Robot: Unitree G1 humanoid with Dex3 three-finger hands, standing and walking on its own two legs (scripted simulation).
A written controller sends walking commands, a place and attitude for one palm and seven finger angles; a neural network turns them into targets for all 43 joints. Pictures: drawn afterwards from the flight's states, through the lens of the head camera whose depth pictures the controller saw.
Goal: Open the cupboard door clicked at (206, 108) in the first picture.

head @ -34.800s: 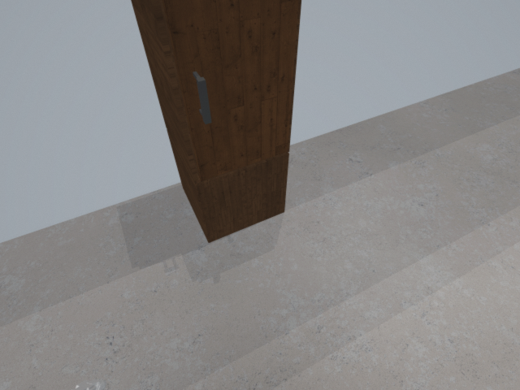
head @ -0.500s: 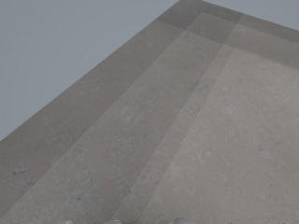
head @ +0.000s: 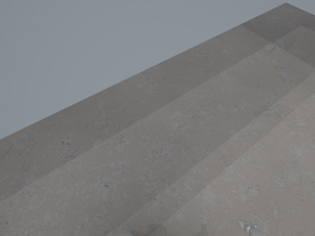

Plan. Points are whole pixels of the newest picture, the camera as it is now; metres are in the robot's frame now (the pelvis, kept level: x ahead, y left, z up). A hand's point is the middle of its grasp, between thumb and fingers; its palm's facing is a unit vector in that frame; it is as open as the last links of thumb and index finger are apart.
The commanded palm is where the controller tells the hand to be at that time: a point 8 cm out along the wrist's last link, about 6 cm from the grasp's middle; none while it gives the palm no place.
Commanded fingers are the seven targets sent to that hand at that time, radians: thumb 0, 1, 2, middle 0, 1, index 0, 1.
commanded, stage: turn to face it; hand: left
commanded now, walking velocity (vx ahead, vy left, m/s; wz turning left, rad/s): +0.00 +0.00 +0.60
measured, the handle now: out of the picture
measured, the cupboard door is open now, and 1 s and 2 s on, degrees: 43 43 43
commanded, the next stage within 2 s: none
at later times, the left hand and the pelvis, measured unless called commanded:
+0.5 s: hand out of the picture +0.05 +0.16 -0.14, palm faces +0.28 -0.92 -0.26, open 7.4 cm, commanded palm none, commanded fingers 0.00 0.90 0.90 -0.20 -0.30 -0.20 -0.30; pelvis +0.02 -0.06 +0.01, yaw +18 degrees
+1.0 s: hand out of the picture +0.00 +0.15 -0.15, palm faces +0.57 -0.76 -0.31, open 7.4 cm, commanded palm none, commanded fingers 0.00 0.90 0.90 -0.20 -0.30 -0.20 -0.30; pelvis +0.04 -0.09 +0.00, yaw +37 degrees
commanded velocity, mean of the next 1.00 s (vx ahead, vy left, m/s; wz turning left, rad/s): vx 0.00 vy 0.00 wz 0.60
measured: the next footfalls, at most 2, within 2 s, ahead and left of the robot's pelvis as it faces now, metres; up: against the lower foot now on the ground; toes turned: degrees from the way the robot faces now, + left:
right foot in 0.30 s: +0.08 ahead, -0.16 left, +0.00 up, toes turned +7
left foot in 0.64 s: +0.01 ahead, +0.08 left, +0.00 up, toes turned +29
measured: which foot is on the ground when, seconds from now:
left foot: down 0.00-0.30, up 0.32-0.62, down 0.64-0.94, up 0.96-1.00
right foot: down 0.00-0.00, up 0.02-0.28, down 0.30-0.64, up 0.66-0.92, down 0.94-1.00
